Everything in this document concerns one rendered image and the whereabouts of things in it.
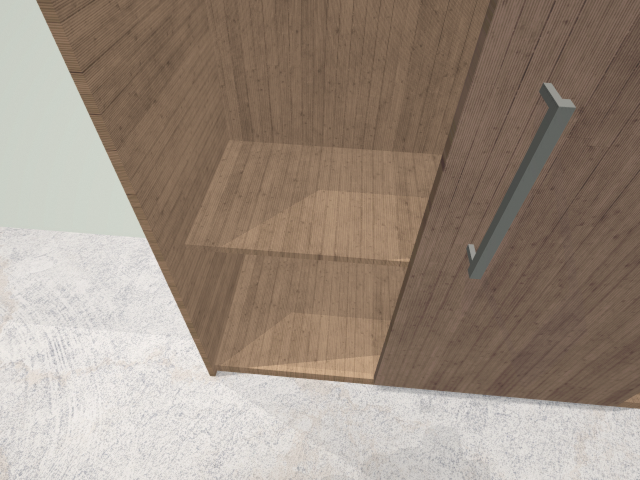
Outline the handle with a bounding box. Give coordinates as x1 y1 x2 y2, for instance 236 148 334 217
466 83 576 279

